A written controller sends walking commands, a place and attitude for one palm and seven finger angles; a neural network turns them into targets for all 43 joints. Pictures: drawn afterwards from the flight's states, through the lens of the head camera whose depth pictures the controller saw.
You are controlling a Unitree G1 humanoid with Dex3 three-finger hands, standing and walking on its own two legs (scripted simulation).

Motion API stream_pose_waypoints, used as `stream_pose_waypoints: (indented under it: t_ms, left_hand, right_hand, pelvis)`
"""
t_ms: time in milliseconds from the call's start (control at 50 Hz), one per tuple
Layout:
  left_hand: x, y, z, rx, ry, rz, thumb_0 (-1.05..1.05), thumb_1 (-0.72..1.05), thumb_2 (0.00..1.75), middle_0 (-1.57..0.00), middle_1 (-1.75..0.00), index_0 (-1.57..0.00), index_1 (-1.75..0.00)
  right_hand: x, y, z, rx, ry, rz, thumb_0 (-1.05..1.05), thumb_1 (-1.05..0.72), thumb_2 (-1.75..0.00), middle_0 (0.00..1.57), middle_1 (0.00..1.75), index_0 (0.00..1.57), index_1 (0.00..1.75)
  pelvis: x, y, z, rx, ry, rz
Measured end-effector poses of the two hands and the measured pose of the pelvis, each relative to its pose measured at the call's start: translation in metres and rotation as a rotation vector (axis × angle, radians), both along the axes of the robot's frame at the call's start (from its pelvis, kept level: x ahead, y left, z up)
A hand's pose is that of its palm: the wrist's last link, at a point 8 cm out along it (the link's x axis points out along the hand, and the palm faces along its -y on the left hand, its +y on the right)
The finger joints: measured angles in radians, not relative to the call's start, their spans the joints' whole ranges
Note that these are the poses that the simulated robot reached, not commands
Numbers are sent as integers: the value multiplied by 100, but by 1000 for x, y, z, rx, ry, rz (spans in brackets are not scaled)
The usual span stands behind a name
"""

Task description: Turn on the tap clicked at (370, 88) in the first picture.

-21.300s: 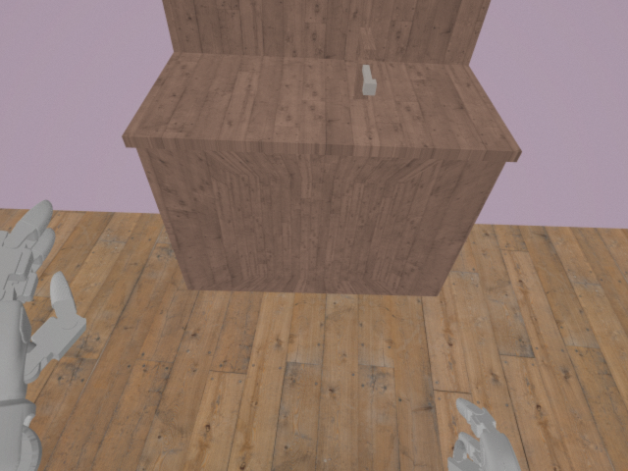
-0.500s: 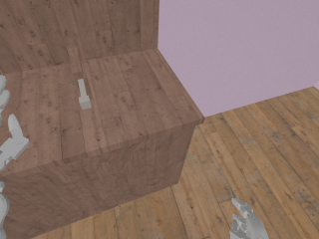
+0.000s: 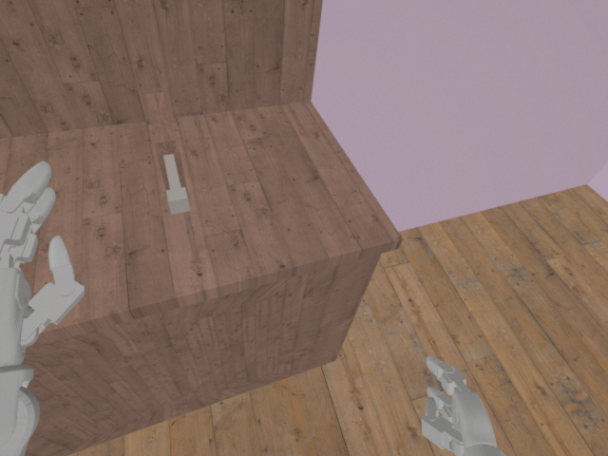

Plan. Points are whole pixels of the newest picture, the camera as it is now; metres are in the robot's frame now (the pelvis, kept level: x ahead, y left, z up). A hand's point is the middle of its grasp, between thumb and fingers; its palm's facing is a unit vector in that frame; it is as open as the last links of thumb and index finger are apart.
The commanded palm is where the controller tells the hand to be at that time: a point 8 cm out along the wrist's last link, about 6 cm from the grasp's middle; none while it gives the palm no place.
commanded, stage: look again from close up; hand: left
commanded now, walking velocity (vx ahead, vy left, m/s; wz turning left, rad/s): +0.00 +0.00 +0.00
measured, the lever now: (178, 200) +0.43 +0.24 +0.06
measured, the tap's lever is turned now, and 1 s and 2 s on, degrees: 0 0 0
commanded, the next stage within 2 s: shuffle to correct the standing spot in 0.40 s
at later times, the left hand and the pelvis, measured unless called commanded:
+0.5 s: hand (93, 305) +0.21 +0.23 +0.16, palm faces +0.40 -0.85 -0.34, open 7.4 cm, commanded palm +0.15 +0.26 +0.17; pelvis -0.01 -0.02 +0.00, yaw +0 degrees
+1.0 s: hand (162, 263) +0.26 +0.18 +0.16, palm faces +0.40 -0.86 -0.33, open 7.4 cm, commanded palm +0.19 +0.22 +0.17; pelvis +0.04 -0.06 -0.01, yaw +2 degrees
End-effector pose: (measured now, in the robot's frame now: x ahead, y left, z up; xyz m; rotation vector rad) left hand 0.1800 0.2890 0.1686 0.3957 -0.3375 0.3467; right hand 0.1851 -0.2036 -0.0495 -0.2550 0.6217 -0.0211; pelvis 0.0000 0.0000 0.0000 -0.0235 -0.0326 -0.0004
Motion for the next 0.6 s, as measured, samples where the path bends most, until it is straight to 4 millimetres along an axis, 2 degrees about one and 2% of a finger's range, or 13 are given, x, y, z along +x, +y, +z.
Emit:
stream_pose_waypoints:
  t_ms: [220, 420, 600]
  left_hand:
    - [-11, -5, 6, 10, 6, 32, 1, 89, 90, -20, -30, -21, -30]
    - [-13, -17, 0, -1, 48, 34, 1, 89, 90, -20, -30, -21, -30]
    - [-13, -23, -1, 5, 62, 37, 1, 89, 90, -21, -30, -21, -30]
  right_hand:
    - [-12, -13, -7, -12, 48, -10, 1, -90, -90, 20, 30, 20, 30]
    - [-29, -30, -13, -12, 78, -43, 2, -90, -90, 20, 30, 20, 30]
    - [-32, -42, -15, -19, 85, -58, 2, -90, -90, 20, 30, 20, 30]
  pelvis:
    - [-3, -7, 1, 2, -7, 5]
    - [-7, -17, 2, 4, -8, 7]
    - [-7, -24, 2, 8, -3, 3]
